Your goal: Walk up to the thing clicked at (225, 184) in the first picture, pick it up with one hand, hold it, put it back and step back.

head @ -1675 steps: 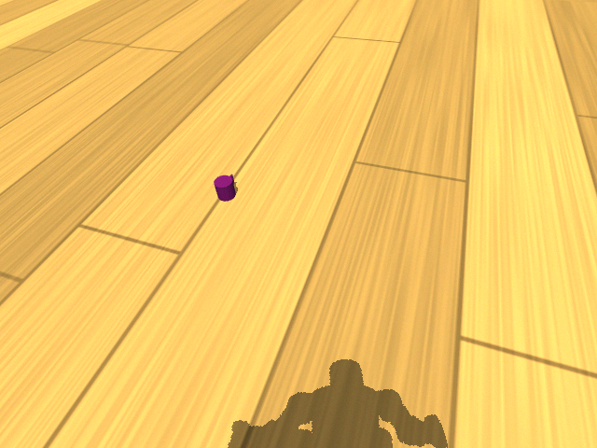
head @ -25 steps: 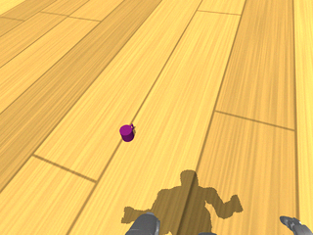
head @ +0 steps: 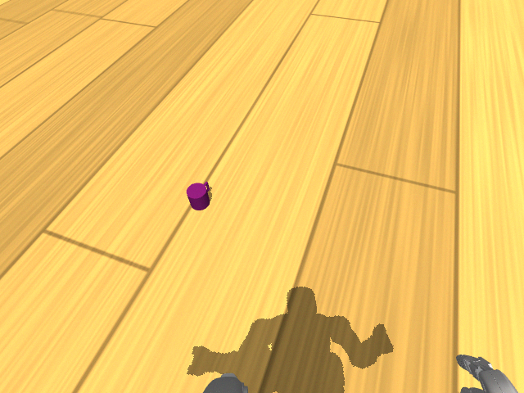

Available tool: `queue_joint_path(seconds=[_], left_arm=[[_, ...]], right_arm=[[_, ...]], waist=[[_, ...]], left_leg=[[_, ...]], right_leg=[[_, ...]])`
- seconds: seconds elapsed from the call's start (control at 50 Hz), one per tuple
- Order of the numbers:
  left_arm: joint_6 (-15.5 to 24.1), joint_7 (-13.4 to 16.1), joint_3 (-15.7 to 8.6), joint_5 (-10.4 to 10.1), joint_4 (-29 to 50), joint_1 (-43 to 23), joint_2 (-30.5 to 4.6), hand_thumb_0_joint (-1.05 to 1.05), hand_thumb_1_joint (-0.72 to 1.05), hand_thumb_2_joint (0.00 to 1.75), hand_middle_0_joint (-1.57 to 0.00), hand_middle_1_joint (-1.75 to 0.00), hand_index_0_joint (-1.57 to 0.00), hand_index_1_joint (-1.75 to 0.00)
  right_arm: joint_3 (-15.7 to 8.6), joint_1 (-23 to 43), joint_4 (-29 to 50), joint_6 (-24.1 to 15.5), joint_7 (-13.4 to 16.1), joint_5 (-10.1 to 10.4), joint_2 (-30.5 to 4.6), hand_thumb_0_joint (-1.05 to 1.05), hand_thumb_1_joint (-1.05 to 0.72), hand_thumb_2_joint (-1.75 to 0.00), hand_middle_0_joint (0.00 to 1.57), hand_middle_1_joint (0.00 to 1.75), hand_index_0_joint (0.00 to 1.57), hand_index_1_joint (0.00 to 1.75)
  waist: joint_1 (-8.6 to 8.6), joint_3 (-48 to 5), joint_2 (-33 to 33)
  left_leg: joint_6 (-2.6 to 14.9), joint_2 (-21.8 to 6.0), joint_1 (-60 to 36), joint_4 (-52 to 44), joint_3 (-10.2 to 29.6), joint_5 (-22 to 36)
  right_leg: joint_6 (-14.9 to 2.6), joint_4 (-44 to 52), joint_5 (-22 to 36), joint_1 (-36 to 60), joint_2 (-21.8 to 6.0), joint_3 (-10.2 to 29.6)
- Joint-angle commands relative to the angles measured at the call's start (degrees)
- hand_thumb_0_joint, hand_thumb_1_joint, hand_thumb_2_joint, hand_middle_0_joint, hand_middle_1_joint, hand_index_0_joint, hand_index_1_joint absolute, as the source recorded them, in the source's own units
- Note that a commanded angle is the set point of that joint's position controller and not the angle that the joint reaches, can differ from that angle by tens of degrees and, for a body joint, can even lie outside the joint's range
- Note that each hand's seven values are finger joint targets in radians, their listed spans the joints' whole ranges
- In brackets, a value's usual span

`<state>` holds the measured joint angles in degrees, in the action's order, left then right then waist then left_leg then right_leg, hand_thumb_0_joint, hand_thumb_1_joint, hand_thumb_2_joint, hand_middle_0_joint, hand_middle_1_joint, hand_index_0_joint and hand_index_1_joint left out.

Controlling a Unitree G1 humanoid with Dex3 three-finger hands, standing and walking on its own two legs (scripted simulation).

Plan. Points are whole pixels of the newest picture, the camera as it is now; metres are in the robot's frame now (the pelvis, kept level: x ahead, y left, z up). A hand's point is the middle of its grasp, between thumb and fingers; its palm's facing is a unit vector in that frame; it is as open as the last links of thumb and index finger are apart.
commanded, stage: step back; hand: left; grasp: from above
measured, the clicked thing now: (200, 194) +1.01 +0.35 -0.70
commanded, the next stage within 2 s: stand in 1.10 s
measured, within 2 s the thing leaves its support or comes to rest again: neither
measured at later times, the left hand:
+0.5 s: hand out of the picture +0.02 +0.27 -0.13, palm faces +0.08 -0.91 -0.40, open 7.4 cm
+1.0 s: hand out of the picture +0.08 +0.28 -0.13, palm faces +0.09 -0.92 -0.37, open 7.4 cm
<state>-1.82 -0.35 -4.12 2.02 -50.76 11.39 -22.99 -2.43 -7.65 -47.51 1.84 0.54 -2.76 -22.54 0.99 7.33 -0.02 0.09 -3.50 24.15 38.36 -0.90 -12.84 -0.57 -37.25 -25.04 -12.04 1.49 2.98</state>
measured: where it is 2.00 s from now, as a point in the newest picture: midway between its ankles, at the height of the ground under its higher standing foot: outside the picture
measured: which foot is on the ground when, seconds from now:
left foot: down 0.00-0.02, up 0.04-0.26, down 0.28-1.00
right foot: down 0.00-1.00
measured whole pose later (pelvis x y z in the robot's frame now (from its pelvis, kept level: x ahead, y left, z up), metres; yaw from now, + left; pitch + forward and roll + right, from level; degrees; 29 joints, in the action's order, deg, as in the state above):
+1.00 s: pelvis +0.01 +0.01 +0.02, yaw +5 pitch -2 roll +0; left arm 1.4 0.4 -1.5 0.7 -60.2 6.2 -21.5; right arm -1.7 -4.3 -60.4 -0.4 0.2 -1.2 -19.2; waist 0.9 4.4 -0.1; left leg 0.0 -0.6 13.2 31.6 -0.2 -16.4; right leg 0.9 -29.9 -19.1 -8.8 -1.0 -0.3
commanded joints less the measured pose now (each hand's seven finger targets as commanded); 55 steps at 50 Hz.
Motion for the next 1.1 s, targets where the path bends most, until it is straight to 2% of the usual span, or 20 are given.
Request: queue_joint_path(seconds=[0.0,0.02,0.08,0.18,0.24,0.26,0.28,0.3,0.32,0.44,0.48,0.52,0.66,0.68,0.7,0.72,0.76,0.8,0.86,1.08], left_arm=[[2.5,1.0,-5.5,1.1,2.6,1.6,-18.8,0.0,0.9,0.9,-0.2,-0.3,-0.2,-0.3],[2.7,1.0,-5.6,1.0,3.7,-2.6,-20.6,0.0,0.9,0.9,-0.2,-0.3,-0.2,-0.3],[3.7,1.4,-4.0,0.6,3.6,-5.7,-13.7,0.0,0.9,0.9,-0.2,-0.3,-0.2,-0.3],[3.9,0.8,-4.1,0.8,2.1,-0.9,-14.2,0.0,0.9,0.9,-0.2,-0.3,-0.2,-0.3],[2.9,0.3,-2.6,0.0,1.6,-2.0,-13.1,0.0,0.9,0.9,-0.2,-0.3,-0.2,-0.3],[2.7,0.3,-1.5,-0.1,1.7,-0.8,-10.2,0.0,0.9,0.9,-0.2,-0.3,-0.2,-0.3],[2.8,0.0,-0.2,-1.1,1.9,-0.5,-6.8,0.0,0.9,0.9,-0.2,-0.3,-0.2,-0.3],[2.6,0.6,-1.5,-1.5,1.4,-4.1,-9.9,0.0,0.9,0.9,-0.2,-0.3,-0.2,-0.3],[2.7,0.7,-1.7,-1.2,1.1,-4.4,-11.7,0.0,0.9,0.9,-0.2,-0.3,-0.2,-0.3],[4.4,0.6,-1.9,-0.7,-4.4,2.5,-9.4,0.0,0.9,0.9,-0.2,-0.3,-0.2,-0.3],[4.9,1.0,-3.4,0.2,-4.6,3.2,-16.8,0.0,0.9,0.9,-0.2,-0.3,-0.2,-0.3],[5.4,1.0,-3.7,0.1,-1.8,-3.6,-16.7,0.0,0.9,0.9,-0.2,-0.3,-0.2,-0.3],[4.4,0.4,-0.6,-0.8,-2.1,-6.4,-10.6,0.0,0.9,0.9,-0.2,-0.3,-0.2,-0.3],[4.3,0.5,-0.1,-1.3,-1.4,-6.2,-8.7,0.0,0.9,0.9,-0.2,-0.3,-0.2,-0.3],[3.7,0.5,0.3,-2.3,-2.1,-5.9,-7.2,0.0,0.9,0.9,-0.2,-0.3,-0.2,-0.3],[3.3,0.9,-0.5,-2.3,-3.4,-5.6,-9.5,0.0,0.9,0.9,-0.2,-0.3,-0.2,-0.3],[3.5,0.9,0.0,-1.6,-3.9,-6.0,-8.6,0.0,0.9,0.9,-0.2,-0.3,-0.2,-0.3],[4.4,1.2,-0.1,-1.8,-5.7,-2.8,-9.3,0.0,0.9,0.9,-0.2,-0.3,-0.2,-0.3],[4.8,1.3,-0.8,-1.6,-6.2,-4.0,-12.3,0.0,0.9,0.9,-0.2,-0.3,-0.2,-0.3],[3.9,1.3,1.3,-2.0,-8.3,-8.5,-8.7,0.0,0.9,0.9,-0.2,-0.3,-0.2,-0.3]], right_arm=[[-2.7,1.3,4.1,-0.5,0.9,1.1,-8.3,0.0,-0.9,-0.9,0.2,0.3,0.2,0.3],[-4.1,2.6,3.3,-0.6,1.1,1.3,-12.1,0.0,-0.9,-0.9,0.2,0.3,0.2,0.3],[-3.3,-1.4,-0.5,-1.5,0.7,2.2,-10.7,0.0,-0.9,-0.9,0.2,0.3,0.2,0.3],[-3.0,0.1,-0.9,-2.9,-0.7,1.1,-9.7,0.0,-0.9,-0.9,0.2,0.3,0.2,0.3],[-3.5,-4.7,-3.7,-4.0,-0.5,1.1,-8.3,0.0,-0.9,-0.9,0.2,0.3,0.2,0.3],[-4.0,-6.5,-4.6,-4.6,-0.2,0.8,-9.5,0.0,-0.9,-0.9,0.2,0.3,0.2,0.3],[-4.6,-6.6,-4.3,-5.0,0.1,0.4,-12.9,0.0,-0.9,-0.9,0.2,0.3,0.2,0.3],[-5.1,-6.2,-4.1,-4.8,-0.1,1.0,-16.7,0.0,-0.9,-0.9,0.2,0.3,0.2,0.3],[-5.2,-5.3,-4.1,-4.8,-0.3,0.9,-16.1,0.0,-0.9,-0.9,0.2,0.3,0.2,0.3],[-2.7,1.7,-3.4,-3.4,-0.6,1.7,-10.2,0.0,-0.9,-0.9,0.2,0.3,0.2,0.3],[-2.1,1.4,-2.9,-2.8,-0.3,1.6,-7.2,0.0,-0.9,-0.9,0.2,0.3,0.2,0.3],[-3.2,-1.4,-4.5,-3.1,-0.2,1.3,-10.9,0.0,-0.9,-0.9,0.2,0.3,0.2,0.3],[-3.2,-4.8,-8.1,-4.6,-0.4,0.7,-7.6,0.0,-0.9,-0.9,0.2,0.3,0.2,0.3],[-3.9,-5.4,-8.2,-4.8,0.0,0.3,-10.1,0.0,-0.9,-0.9,0.2,0.3,0.2,0.3],[-3.8,-2.0,-7.2,-5.1,0.1,0.6,-12.6,0.0,-0.9,-0.9,0.2,0.3,0.2,0.3],[-3.8,-0.4,-7.0,-4.9,0.0,1.1,-14.1,0.0,-0.9,-0.9,0.2,0.3,0.2,0.3],[-3.1,1.4,-7.4,-4.7,0.1,0.8,-12.4,0.0,-0.9,-0.9,0.2,0.3,0.2,0.3],[-2.6,3.5,-7.5,-4.6,0.3,1.6,-11.3,0.0,-0.9,-0.9,0.2,0.3,0.2,0.3],[-2.1,2.9,-8.1,-3.9,0.4,2.4,-8.9,0.0,-0.9,-0.9,0.2,0.3,0.2,0.3],[-1.3,6.7,-11.0,-3.6,-0.1,2.6,-8.9,0.0,-0.9,-0.9,0.2,0.3,0.2,0.3]], waist=[[2.88,-5.4,-11.7],[2.35,-0.7,-10.5],[-0.58,-0.8,-5.7],[2.67,-2.2,-9.3],[-0.25,-5.0,-8.0],[-0.99,-7.5,-4.0],[-1.13,-9.6,6.9],[-1.89,-8.8,6.7],[-1.77,-7.0,4.9],[2.81,-6.1,6.0],[3.39,-3.8,-8.8],[1.06,1.0,-4.4],[-2.01,-6.7,-4.9],[-2.15,-9.2,1.5],[-0.51,-9.2,6.7],[-0.34,-8.1,7.0],[0.37,-8.3,7.0],[1.63,-10.9,7.7],[0.09,-14.4,1.1],[-1.28,-9.3,-0.4]], left_leg=[[0.25,5.9,7.7,9.9,7.6,-19.8],[-0.86,3.6,3.5,17.6,11.9,-19.0],[-0.57,6.6,4.0,19.4,9.2,-11.2],[-0.96,4.0,0.9,1.4,3.6,-14.0],[0.47,6.3,-13.6,-15.8,-0.7,-5.4],[1.59,3.3,-21.1,-17.6,5.0,-2.0],[6.17,-8.4,-25.2,-20.9,23.7,-4.2],[12.74,-14.6,-16.9,-21.6,29.4,-11.7],[14.32,-15.1,-13.4,-22.2,29.1,-14.4],[4.23,-3.5,0.1,-12.5,11.2,-9.2],[0.97,6.7,8.4,4.9,5.4,-18.2],[0.19,2.4,5.6,11.5,7.5,-16.4],[0.67,2.7,-17.4,-14.0,2.4,3.8],[2.68,-3.8,-20.2,-16.7,10.7,8.9],[7.24,-11.0,-16.8,-19.1,21.0,6.2],[11.15,-13.2,-11.8,-18.9,22.2,5.6],[9.29,-10.8,-15.8,-16.3,17.2,14.9],[5.53,-7.6,-15.2,-11.2,10.3,28.7],[1.97,-2.1,-13.7,-7.8,4.4,21.9],[2.32,-3.4,-18.4,-15.0,6.5,18.3]], right_leg=[[-11.46,23.7,-15.6,-5.4,-21.5,29.1],[-15.05,24.7,-18.4,-15.4,-25.2,33.7],[-9.7,18.0,2.8,-7.9,-15.2,14.8],[-9.5,17.1,-1.1,-0.1,-15.3,13.1],[-7.03,9.6,9.7,-2.7,-12.8,7.4],[-5.17,3.0,16.0,-6.2,-11.1,4.9],[-1.18,-4.8,10.0,-15.0,-4.4,-0.3],[-0.85,-7.8,-7.9,-12.0,-2.5,-2.8],[-1.03,-11.2,-9.7,-11.1,-3.6,-0.3],[-1.49,12.3,8.6,9.0,-1.7,-3.2],[-8.48,25.2,-17.3,5.6,-18.2,23.3],[-13.49,24.8,-13.7,-1.8,-23.8,25.3],[-4.28,8.1,21.6,-5.7,-11.3,1.3],[-2.18,1.8,22.4,-7.0,-8.1,-1.5],[0.06,-0.6,7.6,-7.9,-3.0,-4.1],[-0.32,-0.6,-2.6,-3.2,-3.3,-2.5],[-1.1,2.8,0.0,-4.4,-3.8,-1.9],[-0.98,10.4,16.4,2.8,-5.2,-1.3],[-2.68,9.3,33.0,8.9,-9.3,3.0],[-1.12,15.4,27.8,3.3,-8.5,2.4]])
